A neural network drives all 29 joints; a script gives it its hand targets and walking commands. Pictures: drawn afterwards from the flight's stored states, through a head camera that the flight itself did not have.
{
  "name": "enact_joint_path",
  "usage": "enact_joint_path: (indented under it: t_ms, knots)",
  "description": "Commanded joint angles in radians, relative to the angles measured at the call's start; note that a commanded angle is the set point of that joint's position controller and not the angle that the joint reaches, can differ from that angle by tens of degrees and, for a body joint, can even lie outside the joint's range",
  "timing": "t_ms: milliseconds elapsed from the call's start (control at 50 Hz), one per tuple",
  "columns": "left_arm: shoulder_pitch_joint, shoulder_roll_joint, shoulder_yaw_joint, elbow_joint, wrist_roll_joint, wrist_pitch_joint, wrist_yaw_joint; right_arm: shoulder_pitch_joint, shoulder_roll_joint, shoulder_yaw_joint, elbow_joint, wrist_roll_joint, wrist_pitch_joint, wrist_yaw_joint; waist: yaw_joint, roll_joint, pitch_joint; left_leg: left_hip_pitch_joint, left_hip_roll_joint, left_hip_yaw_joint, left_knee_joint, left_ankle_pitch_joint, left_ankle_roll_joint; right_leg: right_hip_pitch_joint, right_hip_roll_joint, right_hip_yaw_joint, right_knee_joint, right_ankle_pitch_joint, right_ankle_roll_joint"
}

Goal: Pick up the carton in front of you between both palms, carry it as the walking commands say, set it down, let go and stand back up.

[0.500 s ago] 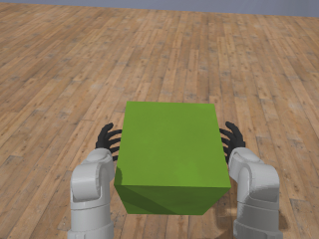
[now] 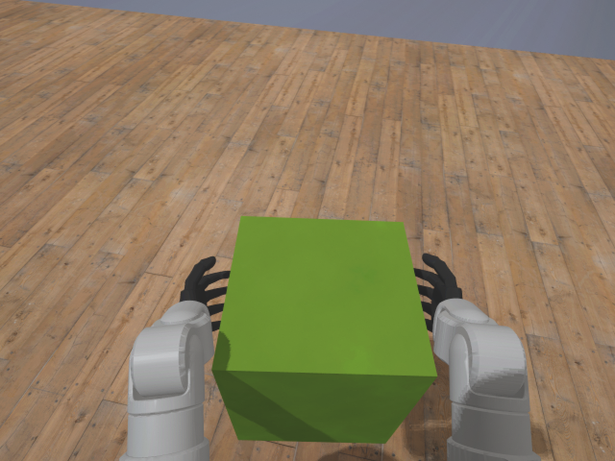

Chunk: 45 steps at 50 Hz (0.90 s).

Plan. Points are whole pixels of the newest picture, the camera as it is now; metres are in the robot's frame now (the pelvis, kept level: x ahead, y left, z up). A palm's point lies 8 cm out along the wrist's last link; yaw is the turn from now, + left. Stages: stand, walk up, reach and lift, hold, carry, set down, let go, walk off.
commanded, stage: carry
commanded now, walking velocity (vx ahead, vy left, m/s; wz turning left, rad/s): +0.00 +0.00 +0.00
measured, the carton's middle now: (317, 335) +0.28 +0.01 +0.02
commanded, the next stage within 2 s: hold in 1.50 s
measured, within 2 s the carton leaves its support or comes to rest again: neither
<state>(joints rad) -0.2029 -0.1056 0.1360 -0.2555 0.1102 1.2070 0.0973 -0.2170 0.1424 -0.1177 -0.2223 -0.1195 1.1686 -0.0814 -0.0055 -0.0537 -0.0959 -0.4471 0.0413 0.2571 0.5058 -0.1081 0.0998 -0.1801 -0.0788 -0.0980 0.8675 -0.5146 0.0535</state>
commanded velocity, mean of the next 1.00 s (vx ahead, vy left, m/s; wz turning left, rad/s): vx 0.00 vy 0.00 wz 0.00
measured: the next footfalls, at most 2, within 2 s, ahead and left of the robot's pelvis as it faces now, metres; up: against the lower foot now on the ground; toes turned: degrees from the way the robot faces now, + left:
right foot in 0.16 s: +0.10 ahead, -0.12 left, +0.00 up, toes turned -5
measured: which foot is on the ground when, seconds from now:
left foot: down 0.00-1.00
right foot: up 0.00-0.14, down 0.16-1.00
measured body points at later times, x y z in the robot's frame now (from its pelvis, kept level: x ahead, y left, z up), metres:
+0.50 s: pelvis +0.12 -0.01 +0.01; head +0.09 -0.01 +0.46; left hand +0.40 +0.14 +0.09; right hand +0.40 -0.16 +0.10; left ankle +0.11 +0.09 -0.72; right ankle +0.07 -0.12 -0.72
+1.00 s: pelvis +0.09 -0.02 +0.01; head +0.05 -0.02 +0.46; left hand +0.37 +0.13 +0.06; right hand +0.37 -0.18 +0.06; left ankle +0.11 +0.09 -0.72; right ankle +0.07 -0.12 -0.72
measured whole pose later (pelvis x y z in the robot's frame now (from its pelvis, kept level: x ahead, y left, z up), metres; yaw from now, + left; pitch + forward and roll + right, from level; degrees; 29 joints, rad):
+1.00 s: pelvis +0.09 -0.02 +0.01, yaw +0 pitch +2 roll +0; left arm -0.13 -0.13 0.11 -0.02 0.19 0.94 0.05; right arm -0.14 0.13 -0.12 -0.01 -0.18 0.93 -0.02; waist 0.00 -0.01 -0.14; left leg -0.30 0.09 0.23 0.51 -0.24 0.01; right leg -0.25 -0.05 -0.17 0.53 -0.31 -0.02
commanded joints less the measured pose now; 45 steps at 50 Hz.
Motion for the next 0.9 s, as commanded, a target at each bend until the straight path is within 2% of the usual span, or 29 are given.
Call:
enact_joint_path:
  t_ms: [0,20,40,60,100,120,140,160,180,260,280,320,360,380,400,440,460,480,540,560,600,620,640,660,700,740,760,820,880]
  knots:
    - [-0.500,-0.951,-0.752,-0.127,-0.399,-0.007,-0.276,-0.345,0.947,0.686,-0.040,0.398,0.020,0.265,0.003,0.169,-0.386,0.610,0.342,-0.380,-0.177,0.584,0.066,-0.295,-0.005,0.090,0.171,-0.035,-0.022]
    - [-0.504,-0.974,-0.735,-0.097,-0.415,-0.004,-0.278,-0.345,0.943,0.689,-0.046,0.388,0.010,0.267,0.002,0.155,-0.352,0.493,0.337,-0.318,-0.203,0.501,0.064,-0.245,-0.041,0.080,0.004,-0.025,-0.023]
    - [-0.493,-0.984,-0.754,-0.093,-0.404,-0.014,-0.278,-0.389,0.972,0.692,-0.054,0.406,0.009,0.270,0.003,0.176,-0.307,0.472,0.287,-0.224,-0.206,0.434,0.036,-0.222,-0.027,0.049,-0.163,-0.023,-0.022]
    - [-0.538,-0.979,-0.756,-0.134,-0.421,-0.021,-0.278,-0.370,0.967,0.691,-0.046,0.388,-0.002,0.268,0.000,0.187,-0.323,0.422,0.249,-0.217,-0.222,0.344,0.023,-0.140,0.003,0.028,-0.222,0.034,-0.008]
    - [-0.492,-1.002,-0.788,-0.139,-0.425,-0.038,-0.269,-0.397,0.960,0.697,-0.123,0.426,-0.017,0.271,0.004,0.166,-0.353,0.363,0.264,-0.196,-0.222,0.174,0.024,-0.022,0.005,-0.016,-0.355,0.176,-0.011]
    - [-0.448,-0.990,-0.776,-0.141,-0.419,-0.036,-0.268,-0.371,0.960,0.694,-0.124,0.419,-0.014,0.269,0.006,0.168,-0.349,0.366,0.226,-0.146,-0.178,0.124,0.005,0.000,-0.010,-0.037,-0.514,0.308,-0.004]
    - [-0.449,-0.965,-0.763,-0.166,-0.401,-0.039,-0.271,-0.377,0.954,0.710,-0.113,0.425,-0.006,0.268,0.003,0.150,-0.326,0.321,0.202,-0.116,-0.154,0.091,-0.040,0.042,-0.036,-0.023,-0.505,0.394,-0.010]
    - [-0.476,-0.951,-0.747,-0.199,-0.410,-0.037,-0.274,-0.359,0.959,0.730,-0.107,0.417,-0.001,0.268,0.002,0.084,-0.326,0.303,0.175,-0.095,-0.099,0.095,-0.073,0.075,-0.090,0.010,-0.516,0.486,-0.020]
    - [-0.483,-0.922,-0.777,-0.175,-0.405,-0.029,-0.272,-0.347,0.942,0.718,-0.121,0.391,0.000,0.267,-0.010,0.067,-0.333,0.281,0.140,-0.108,-0.052,0.137,-0.091,0.108,-0.139,0.050,-0.435,0.678,-0.033]
    - [-0.384,-0.910,-0.721,-0.070,-0.381,-0.002,-0.266,-0.367,0.864,0.719,-0.095,0.409,0.037,0.267,-0.001,-0.008,-0.315,0.322,0.144,-0.112,0.025,0.382,-0.101,0.062,-0.096,0.003,-0.386,0.846,-0.026]
    - [-0.372,-0.890,-0.704,-0.056,-0.351,0.000,-0.266,-0.372,0.876,0.724,-0.077,0.409,0.044,0.268,-0.004,0.016,-0.322,0.309,0.130,-0.113,0.028,0.413,-0.107,0.068,-0.102,0.021,-0.352,0.889,-0.034]
    - [-0.427,-0.918,-0.713,-0.069,-0.377,0.003,-0.270,-0.389,0.880,0.715,-0.064,0.419,0.047,0.268,0.001,0.008,-0.298,0.316,0.144,-0.133,0.019,0.483,-0.103,0.059,-0.099,0.007,-0.354,0.856,-0.035]
    - [-0.413,-0.884,-0.711,-0.031,-0.358,0.006,-0.265,-0.376,0.889,0.709,-0.018,0.409,0.054,0.263,0.001,0.056,-0.253,0.302,0.147,-0.131,0.023,0.371,-0.102,0.014,-0.117,0.032,-0.380,0.831,-0.040]
    - [-0.426,-0.921,-0.722,-0.023,-0.374,0.010,-0.266,-0.364,0.866,0.696,-0.033,0.394,0.054,0.263,0.000,0.047,-0.264,0.311,0.145,-0.134,0.027,0.418,-0.108,0.017,-0.095,0.016,-0.365,0.847,-0.041]
    - [-0.460,-0.908,-0.722,-0.079,-0.384,0.007,-0.267,-0.362,0.898,0.698,-0.016,0.400,0.052,0.261,0.005,0.101,-0.306,0.343,0.136,-0.126,0.043,0.542,-0.108,0.053,-0.079,-0.004,-0.331,0.869,-0.030]
    - [-0.472,-0.954,-0.734,-0.067,-0.405,-0.006,-0.277,-0.425,0.913,0.706,-0.093,0.415,0.041,0.263,0.006,0.080,-0.319,0.382,0.159,-0.144,0.027,0.550,-0.092,-0.002,-0.085,-0.014,-0.325,0.721,-0.027]
    - [-0.479,-0.934,-0.731,-0.059,-0.389,-0.006,-0.279,-0.436,0.915,0.707,-0.055,0.398,0.042,0.260,0.002,0.082,-0.295,0.383,0.158,-0.138,0.028,0.558,-0.090,-0.008,-0.084,-0.002,-0.341,0.698,-0.031]
    - [-0.489,-0.944,-0.753,-0.096,-0.408,-0.011,-0.278,-0.410,0.919,0.723,-0.051,0.417,0.033,0.260,0.005,0.021,-0.273,0.369,0.143,-0.140,0.038,0.515,-0.095,-0.011,-0.089,0.006,-0.335,0.792,-0.033]
    - [-0.426,-0.910,-0.723,-0.049,-0.367,-0.013,-0.282,-0.385,0.908,0.721,-0.034,0.386,0.032,0.257,0.001,0.076,-0.263,0.363,0.160,-0.143,0.022,0.477,-0.095,-0.014,-0.089,0.003,-0.334,0.727,-0.039]
    - [-0.403,-0.935,-0.727,-0.023,-0.395,-0.015,-0.284,-0.336,0.902,0.721,-0.033,0.372,0.022,0.258,0.006,0.025,-0.288,0.364,0.155,-0.154,0.049,0.488,-0.080,-0.016,-0.094,0.005,-0.339,0.740,-0.044]
    - [-0.427,-0.925,-0.766,-0.072,-0.392,-0.038,-0.287,-0.335,0.929,0.749,-0.020,0.375,-0.002,0.253,0.004,0.011,-0.299,0.329,0.142,-0.147,0.078,0.387,-0.080,0.025,-0.086,0.014,-0.344,0.782,-0.036]
    - [-0.456,-0.932,-0.755,-0.045,-0.398,-0.048,-0.291,-0.341,0.917,0.702,-0.008,0.360,-0.012,0.255,-0.003,0.056,-0.288,0.315,0.126,-0.123,0.047,0.291,-0.092,-0.009,-0.105,0.024,-0.352,0.747,-0.047]
    - [-0.437,-0.916,-0.772,-0.023,-0.365,-0.063,-0.287,-0.357,0.908,0.716,-0.007,0.357,-0.023,0.262,0.001,0.069,-0.257,0.299,0.125,-0.132,0.038,0.339,-0.098,0.007,-0.101,0.029,-0.343,0.801,-0.051]
    - [-0.423,-0.954,-0.741,-0.022,-0.371,-0.086,-0.291,-0.372,0.915,0.738,-0.013,0.366,-0.042,0.266,0.007,0.001,-0.294,0.332,0.129,-0.121,0.050,0.343,-0.093,-0.013,-0.090,0.002,-0.339,0.823,-0.050]
    - [-0.436,-0.919,-0.735,-0.031,-0.336,-0.112,-0.293,-0.358,0.905,0.715,0.043,0.353,-0.068,0.271,0.005,0.070,-0.275,0.328,0.136,-0.140,0.046,0.330,-0.091,0.003,-0.090,0.017,-0.342,0.728,-0.054]
    - [-0.458,-0.923,-0.745,0.020,-0.342,-0.148,-0.292,-0.395,0.889,0.708,0.027,0.324,-0.103,0.266,0.007,0.030,-0.212,0.290,0.144,-0.146,0.005,0.185,-0.091,-0.057,-0.089,0.034,-0.381,0.661,-0.070]
    - [-0.456,-0.910,-0.735,0.016,-0.341,-0.164,-0.289,-0.334,0.889,0.676,0.088,0.311,-0.112,0.268,0.004,0.060,-0.237,0.287,0.149,-0.153,-0.005,0.139,-0.085,-0.020,-0.097,0.039,-0.385,0.580,-0.074]
    - [-0.433,-0.902,-0.706,0.045,-0.307,-0.205,-0.285,-0.342,0.871,0.667,0.072,0.293,-0.165,0.266,0.005,0.054,-0.172,0.226,0.154,-0.162,-0.056,0.007,-0.082,-0.039,-0.095,0.046,-0.428,0.462,-0.067]
    - [-0.372,-0.863,-0.647,0.132,-0.248,-0.245,-0.283,-0.359,0.837,0.643,0.110,0.259,-0.207,0.268,0.009,0.012,-0.217,0.257,0.152,-0.164,-0.038,0.048,-0.077,-0.048,-0.091,0.052,-0.438,0.481,-0.066]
